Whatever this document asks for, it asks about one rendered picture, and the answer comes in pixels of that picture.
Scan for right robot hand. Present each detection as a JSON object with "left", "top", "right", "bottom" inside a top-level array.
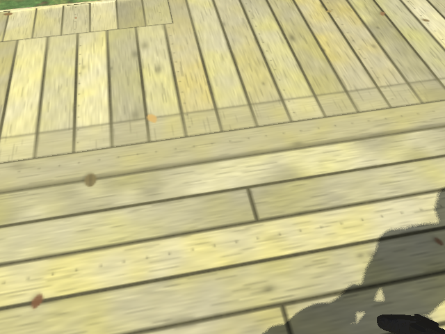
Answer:
[{"left": 377, "top": 314, "right": 445, "bottom": 334}]

